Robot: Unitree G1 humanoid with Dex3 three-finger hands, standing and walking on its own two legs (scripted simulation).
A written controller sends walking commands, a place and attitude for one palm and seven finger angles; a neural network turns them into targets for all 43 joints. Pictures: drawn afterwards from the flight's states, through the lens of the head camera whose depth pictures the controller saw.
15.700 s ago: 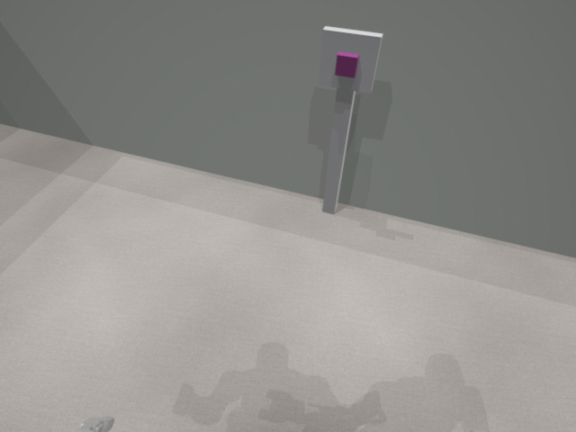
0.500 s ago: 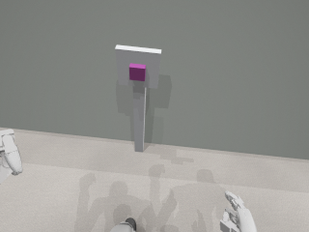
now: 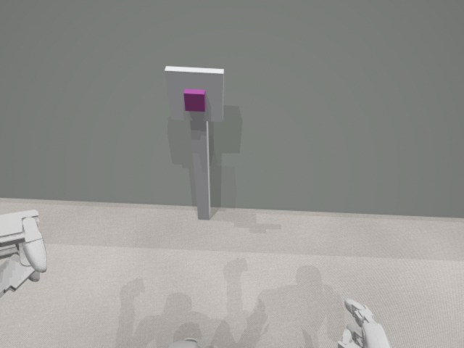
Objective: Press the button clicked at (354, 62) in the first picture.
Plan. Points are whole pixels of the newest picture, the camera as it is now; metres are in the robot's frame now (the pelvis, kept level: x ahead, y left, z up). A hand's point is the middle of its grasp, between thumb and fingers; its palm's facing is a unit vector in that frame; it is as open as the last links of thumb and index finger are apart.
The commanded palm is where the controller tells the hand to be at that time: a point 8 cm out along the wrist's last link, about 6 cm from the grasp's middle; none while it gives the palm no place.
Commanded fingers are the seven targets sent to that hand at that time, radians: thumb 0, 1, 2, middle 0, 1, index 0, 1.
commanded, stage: stop stepping back and stand still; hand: left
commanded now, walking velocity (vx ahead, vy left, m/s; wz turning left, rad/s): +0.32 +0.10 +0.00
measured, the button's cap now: (195, 99) +0.83 +0.18 -0.02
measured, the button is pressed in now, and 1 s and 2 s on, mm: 0 0 0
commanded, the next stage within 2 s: let the arm hang, fingers relaxed in 0.52 s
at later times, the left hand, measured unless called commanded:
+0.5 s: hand (35, 285) +0.15 +0.23 +0.17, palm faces +0.43 -0.76 -0.49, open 3.1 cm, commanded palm +0.09 +0.27 +0.18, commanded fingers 0.00 0.90 0.90 -1.30 -1.50 -1.30 -1.50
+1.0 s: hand out of the picture -0.02 +0.21 -0.17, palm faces +0.10 -0.97 -0.24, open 3.7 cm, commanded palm none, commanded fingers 0.00 0.90 0.90 -0.57 -0.70 -0.57 -0.70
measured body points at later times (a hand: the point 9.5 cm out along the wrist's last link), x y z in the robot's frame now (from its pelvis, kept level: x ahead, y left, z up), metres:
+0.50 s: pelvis -0.03 -0.01 +0.00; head -0.03 -0.03 +0.45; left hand +0.12 +0.27 +0.19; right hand +0.11 -0.24 -0.11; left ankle -0.03 +0.12 -0.69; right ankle -0.02 -0.08 -0.74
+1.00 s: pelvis -0.02 +0.01 +0.00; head +0.01 +0.02 +0.45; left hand -0.02 +0.26 -0.15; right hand +0.06 -0.22 -0.14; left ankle +0.01 +0.13 -0.74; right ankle -0.02 -0.08 -0.74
